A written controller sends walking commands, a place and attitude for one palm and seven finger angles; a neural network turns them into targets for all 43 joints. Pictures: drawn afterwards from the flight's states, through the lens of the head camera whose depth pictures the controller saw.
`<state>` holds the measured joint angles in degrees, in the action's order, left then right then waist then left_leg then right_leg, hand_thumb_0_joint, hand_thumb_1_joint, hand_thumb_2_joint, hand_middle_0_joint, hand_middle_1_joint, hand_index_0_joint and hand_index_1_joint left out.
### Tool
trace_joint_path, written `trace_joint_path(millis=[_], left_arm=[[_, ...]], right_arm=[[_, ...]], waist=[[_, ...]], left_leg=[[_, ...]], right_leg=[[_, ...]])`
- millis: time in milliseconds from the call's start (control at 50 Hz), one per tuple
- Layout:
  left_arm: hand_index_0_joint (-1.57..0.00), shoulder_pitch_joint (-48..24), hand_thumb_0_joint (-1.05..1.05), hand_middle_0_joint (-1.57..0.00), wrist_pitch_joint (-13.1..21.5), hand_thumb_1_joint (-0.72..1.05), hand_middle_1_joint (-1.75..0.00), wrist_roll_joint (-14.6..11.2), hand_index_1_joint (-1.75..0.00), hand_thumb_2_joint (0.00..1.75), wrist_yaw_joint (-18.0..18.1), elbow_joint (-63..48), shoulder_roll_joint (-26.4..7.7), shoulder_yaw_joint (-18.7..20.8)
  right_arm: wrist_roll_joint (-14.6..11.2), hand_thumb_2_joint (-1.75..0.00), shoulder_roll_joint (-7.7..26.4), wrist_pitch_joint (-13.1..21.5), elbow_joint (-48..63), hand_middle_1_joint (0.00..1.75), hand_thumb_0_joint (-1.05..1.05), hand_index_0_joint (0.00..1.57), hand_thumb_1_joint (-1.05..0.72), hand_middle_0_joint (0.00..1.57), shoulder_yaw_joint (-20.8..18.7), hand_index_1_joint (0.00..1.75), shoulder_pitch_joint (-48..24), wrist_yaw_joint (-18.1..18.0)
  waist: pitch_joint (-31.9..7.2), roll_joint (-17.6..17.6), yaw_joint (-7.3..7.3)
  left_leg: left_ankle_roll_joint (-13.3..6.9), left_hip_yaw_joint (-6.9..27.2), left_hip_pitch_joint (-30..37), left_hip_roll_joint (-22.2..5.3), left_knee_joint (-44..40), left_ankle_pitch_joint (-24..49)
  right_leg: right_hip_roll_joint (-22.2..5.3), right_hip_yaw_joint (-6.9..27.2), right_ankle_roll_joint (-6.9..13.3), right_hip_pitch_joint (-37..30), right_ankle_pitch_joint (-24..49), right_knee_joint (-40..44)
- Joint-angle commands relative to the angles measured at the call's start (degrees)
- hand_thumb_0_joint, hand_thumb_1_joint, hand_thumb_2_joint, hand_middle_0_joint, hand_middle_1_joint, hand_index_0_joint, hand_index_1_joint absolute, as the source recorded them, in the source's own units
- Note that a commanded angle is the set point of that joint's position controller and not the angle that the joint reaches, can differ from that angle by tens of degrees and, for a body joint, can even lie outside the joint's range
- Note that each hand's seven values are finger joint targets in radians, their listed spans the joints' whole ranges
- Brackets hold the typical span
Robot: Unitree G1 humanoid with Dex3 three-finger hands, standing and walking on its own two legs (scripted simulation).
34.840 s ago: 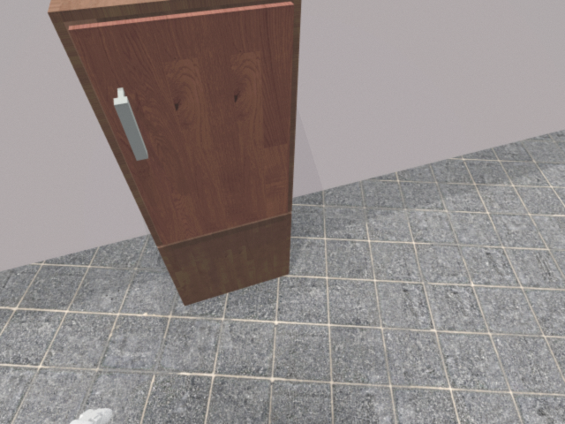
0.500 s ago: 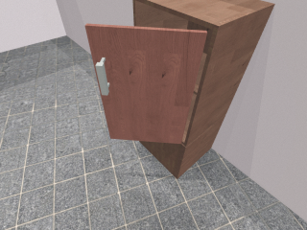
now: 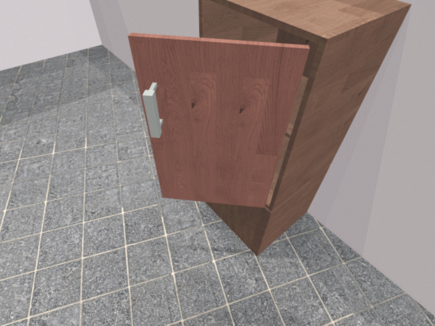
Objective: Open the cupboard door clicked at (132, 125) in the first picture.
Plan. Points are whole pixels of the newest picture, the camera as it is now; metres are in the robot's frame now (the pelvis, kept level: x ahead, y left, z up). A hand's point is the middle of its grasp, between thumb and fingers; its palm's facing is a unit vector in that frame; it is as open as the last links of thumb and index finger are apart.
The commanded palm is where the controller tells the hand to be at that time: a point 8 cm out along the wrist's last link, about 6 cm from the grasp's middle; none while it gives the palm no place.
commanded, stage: come to a stop and stand still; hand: left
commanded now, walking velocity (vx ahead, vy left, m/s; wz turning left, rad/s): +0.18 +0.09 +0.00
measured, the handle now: (155, 110) +0.58 +0.20 +0.08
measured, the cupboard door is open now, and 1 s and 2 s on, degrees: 44 44 44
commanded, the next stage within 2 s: look again from close up in 1.20 s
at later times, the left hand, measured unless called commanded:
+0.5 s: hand out of the picture +0.07 +0.18 -0.17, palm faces +0.02 -0.97 -0.24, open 7.3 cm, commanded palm none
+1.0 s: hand out of the picture +0.06 +0.16 -0.16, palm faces +0.00 -0.96 -0.27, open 7.4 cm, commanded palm none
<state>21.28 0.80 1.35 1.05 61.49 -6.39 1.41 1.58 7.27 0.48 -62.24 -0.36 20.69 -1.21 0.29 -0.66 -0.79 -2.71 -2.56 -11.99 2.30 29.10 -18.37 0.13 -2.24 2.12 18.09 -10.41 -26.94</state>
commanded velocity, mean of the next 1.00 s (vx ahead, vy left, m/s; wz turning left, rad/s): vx -0.05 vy -0.02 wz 0.00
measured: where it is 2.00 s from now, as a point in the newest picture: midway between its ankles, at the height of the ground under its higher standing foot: outside the picture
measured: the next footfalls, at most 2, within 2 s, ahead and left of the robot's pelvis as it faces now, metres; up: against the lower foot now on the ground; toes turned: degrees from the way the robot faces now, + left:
none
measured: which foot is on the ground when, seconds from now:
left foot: down 0.00-1.00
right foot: down 0.00-1.00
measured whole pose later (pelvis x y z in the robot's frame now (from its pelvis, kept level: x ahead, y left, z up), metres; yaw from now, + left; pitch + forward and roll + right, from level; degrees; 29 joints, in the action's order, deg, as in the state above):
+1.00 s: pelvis +0.02 -0.04 +0.00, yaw +0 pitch -2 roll +1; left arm 13.8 1.0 0.6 0.7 59.6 -11.5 0.0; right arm 1.3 12.9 0.5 -60.1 -0.3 18.7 -0.8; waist 1.2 1.7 0.8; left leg 0.4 -1.9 -8.0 0.1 24.7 -15.1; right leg 2.2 -3.2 4.7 15.8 -9.0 -26.2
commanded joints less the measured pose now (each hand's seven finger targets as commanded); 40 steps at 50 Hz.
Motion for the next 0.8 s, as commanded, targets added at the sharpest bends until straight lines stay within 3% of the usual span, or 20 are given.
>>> trace_joint_path(millis=[0,60,100,120,140,180,280,340,380,400,440,460,480,500,540,560,580,620,700,780], left_arm=[[-0.2,2.4,0.0,-0.2,0.6,0.9,-0.3,-0.3,-0.3,0.9,0.3,-3.1,-6.8,2.1],[-0.2,0.4,0.0,-0.2,0.4,0.9,-0.3,-0.1,-0.3,0.9,0.4,-3.5,-4.5,1.1],[-0.2,-0.1,0.0,-0.2,0.5,0.9,-0.3,0.1,-0.3,0.9,0.5,-3.2,-3.3,0.4],[-0.2,0.3,0.0,-0.2,0.6,0.9,-0.3,0.0,-0.3,0.9,0.6,-2.6,-3.3,0.1],[-0.2,0.5,0.0,-0.2,0.8,0.9,-0.3,-0.2,-0.3,0.9,0.8,-1.9,-3.5,-0.1],[-0.2,0.9,0.0,-0.2,0.8,0.9,-0.3,-0.7,-0.3,0.9,1.2,-1.1,-4.1,-0.2],[-0.2,-1.4,0.0,-0.2,-0.5,0.9,-0.3,-0.8,-0.3,0.9,1.7,-2.9,-5.7,0.7],[-0.2,-3.2,0.0,-0.2,-1.2,0.9,-0.3,-0.5,-0.3,0.9,1.6,-4.7,-5.9,1.2],[-0.2,-3.7,0.0,-0.2,-1.5,0.9,-0.3,-0.4,-0.3,0.9,1.5,-5.4,-5.7,1.4],[-0.2,-3.4,0.0,-0.2,-1.5,0.9,-0.3,-0.3,-0.3,0.9,1.5,-5.5,-5.6,1.4],[-0.2,-2.9,0.0,-0.2,-1.0,0.9,-0.3,-0.1,-0.3,0.9,1.4,-5.2,-6.0,1.2],[-0.2,-3.2,0.0,-0.2,-0.8,0.9,-0.3,-0.1,-0.3,0.9,1.4,-5.4,-6.8,1.0],[-0.2,1.0,0.0,-0.2,0.0,0.9,-0.3,-0.1,-0.3,0.9,3.7,-4.1,-10.6,1.5],[-0.2,-1.9,0.0,-0.2,0.0,0.9,-0.3,-0.8,-0.3,0.9,3.6,-6.9,-11.1,1.2],[-0.2,-4.8,0.0,-0.2,-0.1,0.9,-0.3,-0.8,-0.3,0.9,2.5,-7.6,-9.6,0.2],[-0.2,-5.8,0.0,-0.2,-0.2,0.9,-0.3,-0.8,-0.3,0.9,2.0,-7.6,-9.7,0.0],[-0.2,-6.0,0.0,-0.2,-0.2,0.9,-0.3,-0.6,-0.3,0.9,1.8,-7.4,-9.5,-0.3],[-0.2,-6.5,0.0,-0.2,0.1,0.9,-0.3,-0.5,-0.3,0.9,1.3,-7.3,-9.9,-0.5],[-0.2,-7.5,0.0,-0.2,0.8,0.9,-0.3,-0.6,-0.3,0.9,0.8,-7.7,-12.6,0.1],[-0.2,-8.2,0.0,-0.2,1.1,0.9,-0.3,-0.6,-0.3,0.9,0.5,-7.8,-14.0,0.6]], right_arm=[[0.0,-0.9,3.3,1.1,1.1,0.3,0.0,0.2,-0.9,0.2,-0.3,0.3,7.0,0.0],[-0.1,-0.9,4.2,1.6,1.2,0.3,0.0,0.2,-0.9,0.2,-0.2,0.3,6.1,-0.3],[-0.5,-0.9,5.4,1.9,1.6,0.3,0.0,0.2,-0.9,0.2,-0.1,0.3,4.4,-0.7],[-0.7,-0.9,5.4,2.2,1.6,0.3,0.0,0.2,-0.9,0.2,0.0,0.3,3.7,-0.9],[-0.8,-0.9,4.8,2.5,1.5,0.3,0.0,0.2,-0.9,0.2,0.1,0.3,3.7,-1.2],[-1.2,-0.9,4.8,2.8,0.8,0.3,0.0,0.2,-0.9,0.2,0.1,0.3,4.4,-1.8],[-1.3,-0.9,5.6,1.7,0.9,0.3,0.0,0.2,-0.9,0.2,-1.1,0.3,3.5,-2.6],[-1.0,-0.9,6.4,1.0,1.9,0.3,0.0,0.2,-0.9,0.2,-2.1,0.3,1.4,-2.6],[-0.7,-0.9,6.6,0.7,2.5,0.3,0.0,0.2,-0.9,0.2,-2.4,0.3,-0.9,-2.4],[-0.6,-0.9,6.5,0.6,2.8,0.3,0.0,0.2,-0.9,0.2,-2.4,0.3,-2.1,-2.3],[-0.7,-0.9,5.6,0.4,3.1,0.3,0.0,0.2,-0.9,0.2,-2.3,0.3,-3.0,-1.8],[-0.9,-0.9,5.1,0.2,3.1,0.3,0.0,0.2,-0.9,0.2,-2.2,0.3,-2.3,-1.5],[-1.9,-0.9,9.1,1.2,6.3,0.3,0.0,0.2,-0.9,0.2,-2.5,0.3,-5.0,-1.1],[-1.6,-0.9,7.3,1.1,7.6,0.3,0.0,0.2,-0.9,0.2,-2.3,0.3,-1.7,-0.9],[-0.9,-0.9,5.4,1.0,8.2,0.3,0.0,0.2,-0.9,0.2,-1.4,0.3,-3.4,-0.5],[-0.7,-0.9,5.7,0.8,8.6,0.3,0.0,0.2,-0.9,0.2,-1.3,0.3,-4.0,-0.6],[-0.7,-0.9,6.2,0.6,9.1,0.3,0.0,0.2,-0.9,0.2,-1.1,0.3,-4.6,-0.5],[-0.8,-0.9,8.4,0.6,9.8,0.3,0.0,0.2,-0.9,0.2,-1.2,0.3,-4.1,-0.2],[-0.5,-0.9,10.3,0.7,9.0,0.3,0.0,0.2,-0.9,0.2,-1.3,0.3,-2.2,0.2],[-0.3,-0.9,10.9,0.8,7.9,0.3,0.0,0.2,-0.9,0.2,-1.1,0.3,-0.8,0.3]], waist=[[4.5,-3.1,1.02],[9.0,2.8,0.92],[9.4,6.0,0.14],[9.0,5.1,-0.38],[8.2,3.4,-0.52],[3.5,3.0,0.1],[0.8,4.5,0.86],[1.2,4.9,0.86],[2.1,4.4,0.45],[2.3,3.3,0.0],[0.8,-1.7,-0.04],[-0.1,-5.0,0.77],[-10.1,-7.7,-0.05],[-14.3,-4.8,1.39],[-5.7,7.7,1.3],[0.1,9.3,1.24],[3.9,6.2,0.92],[6.6,-1.1,1.25],[6.1,-2.6,2.01],[4.6,-2.5,2.36]], left_leg=[[-0.3,2.9,-6.2,-2.9,-5.1,-7.9],[-1.3,9.6,-6.7,-8.2,-13.2,-8.6],[-2.2,13.4,-9.6,-11.7,-18.0,-5.9],[-2.2,12.8,-9.1,-11.5,-17.3,0.9],[-1.6,11.4,-7.6,-10.7,-15.4,12.3],[0.1,7.8,-0.8,-9.4,-10.9,30.4],[0.6,7.5,6.4,-11.4,-6.8,47.3],[-1.9,9.0,6.7,-13.7,-6.5,47.0],[-3.7,9.8,3.7,-14.5,-6.6,40.6],[-3.6,9.6,1.5,-13.6,-6.0,35.2],[-1.4,6.9,-2.0,-9.4,-4.2,19.2],[-0.2,5.2,-2.6,-6.9,-2.9,9.7],[2.0,2.5,2.1,-8.7,0.3,20.0],[1.9,4.1,0.9,-6.6,-0.9,10.1],[0.9,4.5,1.0,-7.1,-4.0,11.9],[0.2,6.1,-1.5,-8.3,-5.7,11.6],[-0.2,7.2,-3.7,-8.8,-7.4,8.2],[-0.5,7.3,-5.0,-8.0,-8.8,0.3],[-0.3,5.3,-2.1,-5.5,-7.9,-2.0],[-0.1,4.5,-0.8,-5.1,-7.6,-1.3]], right_leg=[[-9.6,14.3,4.3,-1.5,-23.1,9.7],[-4.8,7.4,2.1,1.1,-13.1,3.1],[-3.1,3.3,0.5,-3.4,-3.2,-1.1],[-3.6,3.2,0.2,-5.1,0.3,-0.5],[-4.1,3.8,0.0,-6.5,5.0,0.4],[-5.2,4.4,-0.1,-8.5,12.0,0.0],[-4.7,3.7,-0.6,-5.0,12.4,-3.8],[-3.7,3.4,-0.9,-1.8,3.7,-6.7],[-3.6,4.1,-0.9,-1.9,-0.6,-7.7],[-4.0,4.8,-0.7,-3.5,2.0,-6.2],[-6.2,7.9,0.2,-7.2,12.9,-2.7],[-8.5,10.6,1.3,-7.4,14.7,-0.7],[-9.4,8.7,0.6,-13.1,40.3,-6.7],[-10.9,10.2,2.5,-15.5,30.2,-8.4],[-8.0,9.0,2.4,-6.4,13.7,-5.4],[-6.3,8.1,1.9,-3.5,6.8,-3.4],[-5.2,7.9,1.6,-2.3,1.7,-1.3],[-5.0,9.9,1.9,-1.2,-5.6,3.1],[-6.3,13.6,2.5,0.5,-15.6,8.9],[-7.0,14.1,2.7,0.2,-17.7,11.0]])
